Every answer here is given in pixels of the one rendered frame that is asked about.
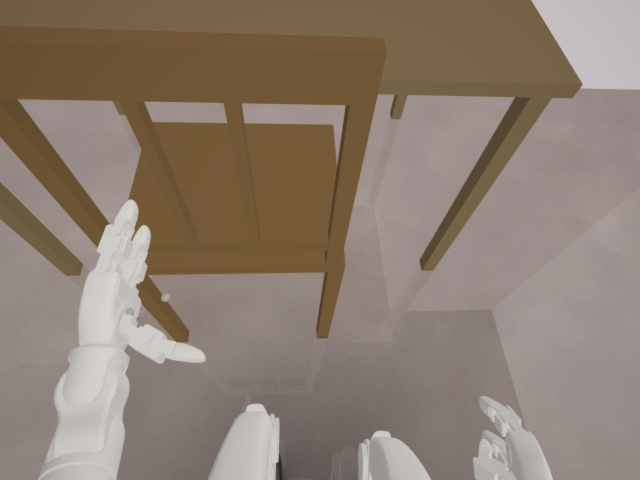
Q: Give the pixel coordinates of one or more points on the left robot hand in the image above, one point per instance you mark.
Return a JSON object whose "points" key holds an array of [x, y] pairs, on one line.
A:
{"points": [[110, 290]]}

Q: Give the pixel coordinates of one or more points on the robot right thigh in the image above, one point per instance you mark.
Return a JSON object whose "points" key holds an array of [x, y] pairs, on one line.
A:
{"points": [[386, 458]]}

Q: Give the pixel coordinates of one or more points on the chair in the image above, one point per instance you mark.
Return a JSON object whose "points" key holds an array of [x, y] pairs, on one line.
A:
{"points": [[218, 198]]}

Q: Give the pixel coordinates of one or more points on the table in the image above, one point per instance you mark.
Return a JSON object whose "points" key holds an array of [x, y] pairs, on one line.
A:
{"points": [[487, 48]]}

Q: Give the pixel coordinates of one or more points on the right robot hand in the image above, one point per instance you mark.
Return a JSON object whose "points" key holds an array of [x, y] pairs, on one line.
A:
{"points": [[519, 456]]}

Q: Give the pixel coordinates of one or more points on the left robot forearm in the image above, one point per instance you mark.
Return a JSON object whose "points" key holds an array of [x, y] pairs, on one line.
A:
{"points": [[90, 398]]}

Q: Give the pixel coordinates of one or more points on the robot right shin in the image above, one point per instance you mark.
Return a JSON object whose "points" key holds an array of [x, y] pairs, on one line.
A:
{"points": [[381, 434]]}

